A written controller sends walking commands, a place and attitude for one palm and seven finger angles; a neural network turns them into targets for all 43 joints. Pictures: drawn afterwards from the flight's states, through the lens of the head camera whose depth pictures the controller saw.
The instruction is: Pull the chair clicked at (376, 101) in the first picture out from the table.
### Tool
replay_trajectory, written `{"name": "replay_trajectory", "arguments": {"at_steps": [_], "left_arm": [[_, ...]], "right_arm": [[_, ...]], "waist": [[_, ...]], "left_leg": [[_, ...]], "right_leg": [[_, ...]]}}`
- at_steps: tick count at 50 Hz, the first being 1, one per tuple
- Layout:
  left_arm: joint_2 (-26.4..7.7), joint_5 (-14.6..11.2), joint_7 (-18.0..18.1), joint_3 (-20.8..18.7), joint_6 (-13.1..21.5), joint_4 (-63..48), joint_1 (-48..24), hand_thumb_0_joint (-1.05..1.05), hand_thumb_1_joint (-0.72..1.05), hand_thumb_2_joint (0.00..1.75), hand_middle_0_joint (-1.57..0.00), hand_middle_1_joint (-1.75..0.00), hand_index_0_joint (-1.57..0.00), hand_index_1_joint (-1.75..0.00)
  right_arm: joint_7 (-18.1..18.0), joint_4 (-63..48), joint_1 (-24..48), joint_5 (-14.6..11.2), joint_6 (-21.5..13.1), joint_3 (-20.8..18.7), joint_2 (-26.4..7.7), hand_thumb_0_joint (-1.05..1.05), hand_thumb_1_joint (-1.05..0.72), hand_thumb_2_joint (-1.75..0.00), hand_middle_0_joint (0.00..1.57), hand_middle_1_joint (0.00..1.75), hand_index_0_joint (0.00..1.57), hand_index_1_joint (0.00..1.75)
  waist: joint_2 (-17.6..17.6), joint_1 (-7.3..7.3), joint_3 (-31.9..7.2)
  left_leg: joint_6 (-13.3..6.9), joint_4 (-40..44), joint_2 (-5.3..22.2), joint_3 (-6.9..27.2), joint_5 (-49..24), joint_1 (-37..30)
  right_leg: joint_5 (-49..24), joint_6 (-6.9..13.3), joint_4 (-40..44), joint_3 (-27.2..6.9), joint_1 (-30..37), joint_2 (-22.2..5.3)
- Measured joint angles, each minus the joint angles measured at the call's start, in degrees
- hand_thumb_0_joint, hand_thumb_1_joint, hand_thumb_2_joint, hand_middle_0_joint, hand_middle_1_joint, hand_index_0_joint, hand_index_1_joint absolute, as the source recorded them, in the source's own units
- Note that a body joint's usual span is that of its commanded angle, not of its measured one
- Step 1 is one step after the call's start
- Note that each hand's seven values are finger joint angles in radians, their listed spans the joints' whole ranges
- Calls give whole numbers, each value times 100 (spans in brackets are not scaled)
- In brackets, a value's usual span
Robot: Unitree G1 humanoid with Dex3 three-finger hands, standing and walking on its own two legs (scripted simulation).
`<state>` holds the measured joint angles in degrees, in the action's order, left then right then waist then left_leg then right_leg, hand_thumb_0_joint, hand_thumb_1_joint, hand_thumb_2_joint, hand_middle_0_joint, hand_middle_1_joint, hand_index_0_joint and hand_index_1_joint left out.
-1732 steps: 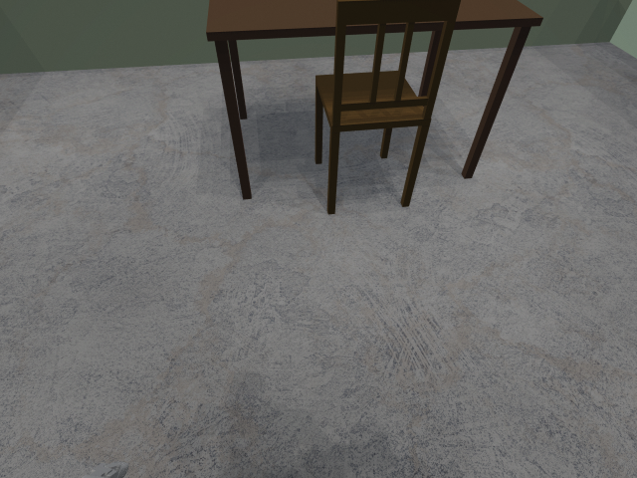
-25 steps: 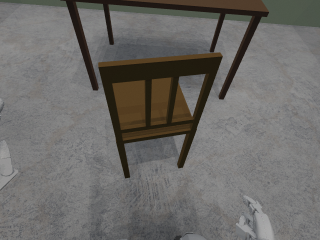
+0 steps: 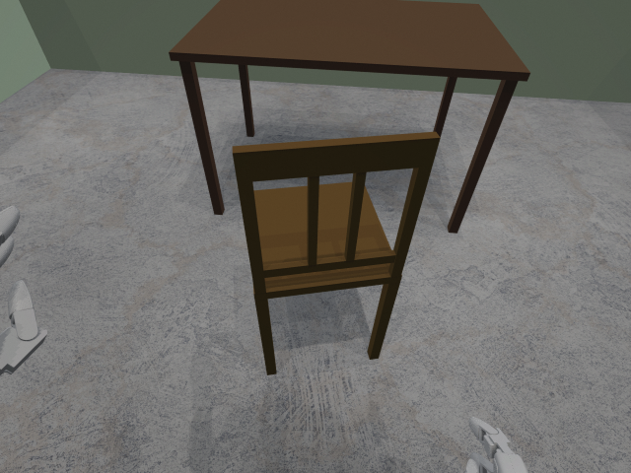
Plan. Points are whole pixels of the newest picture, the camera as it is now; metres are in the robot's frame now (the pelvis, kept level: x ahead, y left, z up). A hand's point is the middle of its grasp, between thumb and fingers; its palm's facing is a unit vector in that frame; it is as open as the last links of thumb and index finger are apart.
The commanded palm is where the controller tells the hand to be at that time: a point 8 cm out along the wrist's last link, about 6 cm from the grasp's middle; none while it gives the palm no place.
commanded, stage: stop stepping back and stand still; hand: left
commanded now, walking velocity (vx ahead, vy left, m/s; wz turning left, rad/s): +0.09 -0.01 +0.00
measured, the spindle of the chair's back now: (312, 222) +0.63 +0.04 -0.09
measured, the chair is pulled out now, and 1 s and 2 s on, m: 0.57 0.57 0.57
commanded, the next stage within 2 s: let the arm hang, fingers relaxed in 0.20 s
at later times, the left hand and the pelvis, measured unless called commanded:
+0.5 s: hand out of the picture +0.15 +0.23 -0.12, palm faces +0.09 -0.95 -0.29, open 7.4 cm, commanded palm none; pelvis -0.01 +0.02 -0.02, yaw +2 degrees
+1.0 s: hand out of the picture +0.03 +0.18 -0.16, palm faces +0.02 -0.98 -0.22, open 7.4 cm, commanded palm none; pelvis +0.04 +0.01 +0.01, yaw +0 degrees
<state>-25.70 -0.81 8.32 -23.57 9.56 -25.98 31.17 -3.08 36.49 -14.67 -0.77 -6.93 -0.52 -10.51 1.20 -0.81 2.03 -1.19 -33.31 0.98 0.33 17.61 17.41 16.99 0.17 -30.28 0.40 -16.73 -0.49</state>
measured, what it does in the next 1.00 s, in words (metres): steps on the spot: right foot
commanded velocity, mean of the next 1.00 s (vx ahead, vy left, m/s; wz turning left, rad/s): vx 0.00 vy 0.00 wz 0.00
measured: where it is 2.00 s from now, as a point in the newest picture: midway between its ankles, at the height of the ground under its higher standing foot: outside the picture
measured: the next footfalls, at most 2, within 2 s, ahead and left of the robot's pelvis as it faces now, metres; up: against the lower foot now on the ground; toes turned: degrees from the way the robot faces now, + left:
right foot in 0.28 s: +0.09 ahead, -0.11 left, +0.00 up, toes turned +2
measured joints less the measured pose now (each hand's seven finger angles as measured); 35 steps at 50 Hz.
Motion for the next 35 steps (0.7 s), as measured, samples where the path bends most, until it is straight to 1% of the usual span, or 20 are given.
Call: {"name": "replay_trajectory", "arguments": {"at_steps": [3, 5, 6, 7, 9, 11, 12, 14, 15, 16, 17, 18, 20, 22, 24, 26, 28, 29, 32, 35], "left_arm": [[46, -30, -26, -36, 30, -35, 10, 1, 88, 90, -21, -31, -21, -31], [156, -55, -11, -7, 30, -97, 6, 1, 88, 90, -21, -31, -21, -31], [217, -62, 2, 22, 26, -112, -11, 1, 88, 90, -21, -31, -21, -31], [264, -62, 17, 46, 24, -90, -62, 1, 88, 90, -21, -31, -21, -31], [332, -56, 37, 72, -9, 3, -140, 1, 88, 90, -21, -31, -21, -31], [332, -13, 28, 68, -68, 119, -185, 1, 88, 90, -21, -31, -21, -31], [315, 9, 17, 70, -90, 169, -194, 1, 88, 90, -21, -31, -21, -31], [229, 33, 4, 49, -107, 162, -129, 1, 88, 90, -21, -31, -21, -31], [213, 31, -4, 44, -94, 137, -98, 1, 88, 90, -21, -31, -21, -31], [197, 120, -80, 148, 18, 383, -198, 1, 88, 90, -21, -31, -21, -31], [219, 195, -213, 357, 13, 863, -418, 1, 89, 90, -21, -31, -21, -31], [306, 235, -350, 617, -130, 1477, -682, 1, 89, 90, -20, -30, -20, -31], [616, 277, -523, 1081, -584, 2859, -1174, 0, 89, 90, -20, -30, -20, -30], [958, 286, -601, 1409, -998, 4189, -1501, 0, 90, 90, -20, -30, -20, -30], [1242, 276, -670, 1710, -1286, 5360, -1626, 0, 90, 90, -19, -30, -19, -30], [1497, 268, -763, 2024, -1426, 6310, -1608, 1, 90, 90, -19, -30, -19, -30], [1760, 250, -837, 2288, -1410, 7026, -1497, 1, 91, 90, -19, -30, -19, -30], [1842, 150, -721, 2149, -1305, 7216, -1460, -1, 95, 90, -20, -30, -20, -30], [1652, 173, -677, 2091, -1109, 7619, -1368, -4, 102, 90, -21, -30, -21, -30], [1502, 172, -697, 2164, -1051, 8021, -1236, -4, 101, 90, -21, -30, -21, -30]], "right_arm": [[42, 51, 45, 40, 67, 8, -49, 1, -90, -90, 20, 30, 20, 30], [49, 107, 96, 55, 102, 14, -134, 1, -90, -90, 20, 30, 20, 30], [36, 123, 110, 60, 117, 14, -183, 1, -90, -90, 20, 30, 20, 30], [12, 153, 146, 64, 130, 10, -200, 1, -90, -90, 20, 30, 20, 30], [-27, 168, 183, 52, 137, 12, -189, 1, -90, -90, 20, 30, 20, 30], [-35, 122, 141, 37, 90, -12, -120, 1, -90, -90, 20, 30, 20, 30], [-16, 94, 97, 19, 57, -20, -79, 1, -90, -90, 20, 30, 20, 30], [38, 36, 1, -17, 1, 16, -1, 1, -90, -90, 20, 30, 20, 30], [59, 23, -6, -17, -18, 38, 14, 1, -90, -90, 20, 30, 20, 30], [138, 87, -1, 36, -82, 21, -28, 1, -90, -90, 20, 30, 20, 30], [229, 212, 37, 74, -52, -28, -91, 1, -90, -90, 20, 30, 20, 30], [293, 349, 70, 103, 82, -79, -151, 1, -90, -90, 20, 30, 20, 30], [371, 573, 68, 184, 426, -133, -240, 1, -90, -90, 20, 30, 20, 30], [422, 738, 22, 274, 671, -130, -268, 1, -90, -90, 20, 30, 20, 30], [434, 922, -30, 349, 808, -106, -219, 1, -90, -90, 20, 30, 20, 30], [418, 1107, -126, 376, 859, -79, -147, 1, -91, -90, 20, 30, 20, 30], [392, 1321, -243, 352, 868, -68, -93, 1, -91, -90, 20, 30, 20, 30], [374, 1426, -324, 328, 874, -82, -57, 1, -91, -90, 20, 30, 20, 30], [334, 1722, -543, 292, 921, -119, 33, 1, -91, -90, 20, 30, 20, 30], [281, 1916, -650, 268, 928, -165, 58, 1, -91, -90, 20, 30, 20, 30]], "waist": [[21, 69, -8], [12, 123, 9], [33, 127, 6], [8, 125, 39], [-51, 149, 105], [-54, 121, 82], [-46, 94, 48], [-92, 73, -43], [-84, 83, -47], [-20, 88, -89], [77, 88, -140], [175, 54, -219], [298, -40, -399], [291, -116, -456], [168, -181, -417], [7, -229, -343], [-139, -208, -227], [-173, -177, -171], [-219, -40, -70], [-152, -15, -1]], "left_leg": [[-10, -410, -28, 25, 519, 205], [-17, -676, -64, -44, 567, 213], [-47, -560, -60, -52, 589, 124], [-68, -469, -77, -72, 296, 94], [-102, -324, -86, -158, -312, 6], [-110, -221, -86, -176, -460, -39], [-105, -159, -92, -155, -466, -52], [-87, -72, -120, -157, -464, -34], [-70, -67, -108, -164, -458, -11], [-60, -126, -117, -127, -469, 96], [-53, -253, -128, -83, -443, 226], [-54, -409, -153, -36, -302, 353], [-94, -621, -181, -16, -97, 553], [-150, -662, -210, -48, -325, 629], [-168, -657, -231, -127, -338, 616], [-168, -490, -243, -206, -328, 537], [-143, -259, -245, -261, -417, 415], [-126, -153, -227, -231, -468, 376], [-79, 184, -178, -140, -617, 260], [-43, 417, -135, -110, -707, 154]], "right_leg": [[-232, 66, -2, -21, -68, 14], [-440, 51, -83, -43, -138, -14], [-450, 15, -173, -23, -189, -21], [-352, -20, -298, -26, -232, -49], [145, -44, -607, -139, -302, -30], [455, -77, -1089, -201, -371, 51], [514, -84, -1132, -177, -306, 82], [496, -65, -603, -96, 38, 98], [173, -26, -324, -101, 127, 124], [-406, 28, -168, -18, 93, 88], [-620, 9, -227, 53, 1, 60], [-554, -23, -338, 128, -76, 19], [-239, -61, -563, 253, -219, -77], [-42, -62, -816, 269, -359, -139], [77, -56, -952, 148, -435, -133], [122, -20, -918, -35, -451, -68], [-144, -30, -694, -162, -366, -25], [-215, -59, -554, -140, -302, -6], [-358, -24, -116, -58, -121, 51], [-493, -2, 220, -34, 31, 96]]}}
